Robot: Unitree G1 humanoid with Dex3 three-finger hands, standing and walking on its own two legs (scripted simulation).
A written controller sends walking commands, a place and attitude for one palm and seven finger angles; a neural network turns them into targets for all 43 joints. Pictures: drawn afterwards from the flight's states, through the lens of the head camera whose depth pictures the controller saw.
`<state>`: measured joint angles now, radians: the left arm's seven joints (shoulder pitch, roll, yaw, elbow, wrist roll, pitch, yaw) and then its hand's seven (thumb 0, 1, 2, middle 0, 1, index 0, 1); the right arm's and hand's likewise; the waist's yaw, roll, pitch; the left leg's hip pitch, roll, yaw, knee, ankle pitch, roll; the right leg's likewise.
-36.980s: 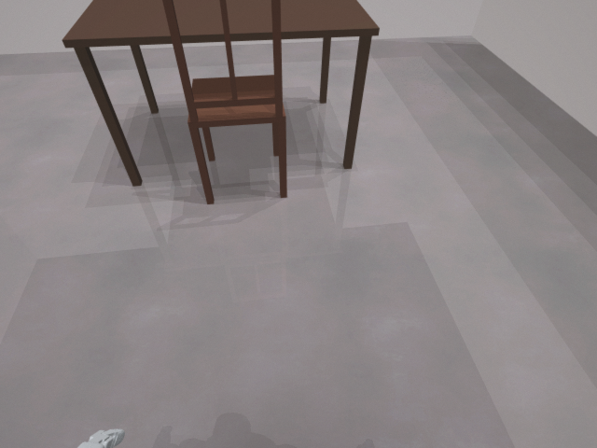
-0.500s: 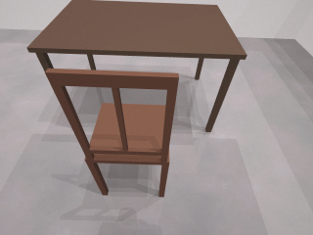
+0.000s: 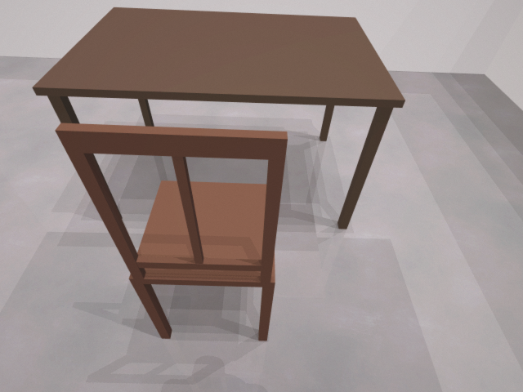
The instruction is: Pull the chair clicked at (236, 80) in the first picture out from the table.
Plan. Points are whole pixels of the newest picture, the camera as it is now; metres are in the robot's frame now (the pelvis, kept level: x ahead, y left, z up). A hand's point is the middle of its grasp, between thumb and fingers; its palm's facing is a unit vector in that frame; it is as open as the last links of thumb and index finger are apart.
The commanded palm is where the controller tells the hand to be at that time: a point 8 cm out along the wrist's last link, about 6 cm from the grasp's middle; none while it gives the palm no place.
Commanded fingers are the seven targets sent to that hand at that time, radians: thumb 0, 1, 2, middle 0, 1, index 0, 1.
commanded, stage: come to a stop and stand still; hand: left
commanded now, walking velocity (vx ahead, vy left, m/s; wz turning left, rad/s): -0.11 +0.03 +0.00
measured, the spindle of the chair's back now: (190, 217) +0.46 +0.18 -0.05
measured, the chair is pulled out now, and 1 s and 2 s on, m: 0.35 0.35 0.35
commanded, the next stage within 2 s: look again from close up in 1.14 s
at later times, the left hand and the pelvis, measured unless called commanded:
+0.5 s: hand out of the picture -0.01 +0.17 -0.17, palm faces +0.05 -0.97 -0.23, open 7.3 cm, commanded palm none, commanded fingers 0.00 0.90 0.90 -0.20 -0.30 -0.20 -0.30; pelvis -0.01 -0.01 +0.00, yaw +1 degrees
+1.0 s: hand out of the picture -0.02 +0.25 -0.17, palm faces -0.01 -0.98 -0.21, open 7.4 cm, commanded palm none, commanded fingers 0.00 0.90 0.90 -0.20 -0.30 -0.20 -0.30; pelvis -0.06 +0.06 +0.00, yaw +0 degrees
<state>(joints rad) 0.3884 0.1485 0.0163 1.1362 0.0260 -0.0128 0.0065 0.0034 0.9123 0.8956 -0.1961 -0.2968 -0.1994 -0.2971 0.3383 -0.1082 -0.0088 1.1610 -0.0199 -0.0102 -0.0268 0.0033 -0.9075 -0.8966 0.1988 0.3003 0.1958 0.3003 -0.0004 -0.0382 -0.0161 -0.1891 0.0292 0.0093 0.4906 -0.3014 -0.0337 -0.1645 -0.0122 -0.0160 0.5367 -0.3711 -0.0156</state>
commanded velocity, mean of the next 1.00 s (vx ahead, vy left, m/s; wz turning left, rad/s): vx -0.04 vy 0.03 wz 0.00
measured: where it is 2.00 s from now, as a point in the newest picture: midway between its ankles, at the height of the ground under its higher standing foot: outside the picture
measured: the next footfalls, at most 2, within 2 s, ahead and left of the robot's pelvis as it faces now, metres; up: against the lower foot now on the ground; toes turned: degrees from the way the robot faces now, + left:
none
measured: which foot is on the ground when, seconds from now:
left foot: down 0.00-1.00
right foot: down 0.00-1.00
